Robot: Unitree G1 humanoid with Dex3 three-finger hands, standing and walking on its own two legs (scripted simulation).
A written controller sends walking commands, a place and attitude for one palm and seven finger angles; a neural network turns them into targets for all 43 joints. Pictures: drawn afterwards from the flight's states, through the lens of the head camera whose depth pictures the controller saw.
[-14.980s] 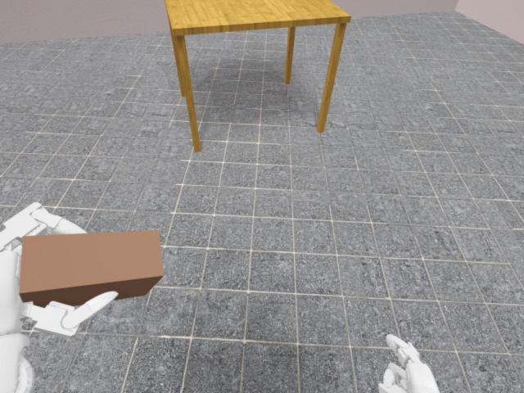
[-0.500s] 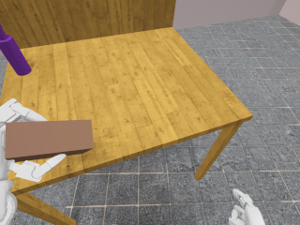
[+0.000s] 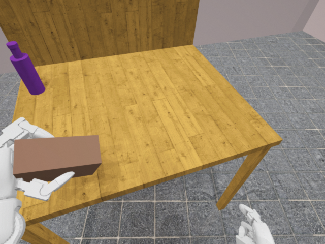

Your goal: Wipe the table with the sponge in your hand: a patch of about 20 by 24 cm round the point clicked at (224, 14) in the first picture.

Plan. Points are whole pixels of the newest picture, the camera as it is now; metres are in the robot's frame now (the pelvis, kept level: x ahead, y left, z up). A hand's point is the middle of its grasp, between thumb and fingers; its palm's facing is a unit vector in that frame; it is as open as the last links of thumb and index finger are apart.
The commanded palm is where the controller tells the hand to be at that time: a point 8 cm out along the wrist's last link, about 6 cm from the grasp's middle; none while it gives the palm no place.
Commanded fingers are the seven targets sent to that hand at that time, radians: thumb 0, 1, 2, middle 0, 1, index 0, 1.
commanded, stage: come to a stop and stand still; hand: left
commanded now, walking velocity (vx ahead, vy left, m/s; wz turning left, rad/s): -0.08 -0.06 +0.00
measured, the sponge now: (72, 158) +0.24 +0.20 +0.14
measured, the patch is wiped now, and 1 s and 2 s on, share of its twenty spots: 0.00 0.00 0.00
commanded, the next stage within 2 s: look again from close up in 1.14 s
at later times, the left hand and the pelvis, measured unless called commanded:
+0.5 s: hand (15, 149) +0.23 +0.29 +0.18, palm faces +0.46 -0.81 -0.37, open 9.6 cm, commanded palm +0.15 +0.29 +0.18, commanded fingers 0.00 0.10 1.30 -1.20 -1.60 -1.20 -1.60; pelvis -0.02 +0.01 +0.01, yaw -1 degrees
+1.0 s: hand (26, 144) +0.25 +0.29 +0.17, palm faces +0.33 -0.87 -0.37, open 9.6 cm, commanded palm +0.18 +0.33 +0.18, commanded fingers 0.00 0.10 1.30 -1.20 -1.60 -1.20 -1.60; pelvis +0.02 +0.05 +0.01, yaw -1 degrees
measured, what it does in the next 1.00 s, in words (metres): shifts its weight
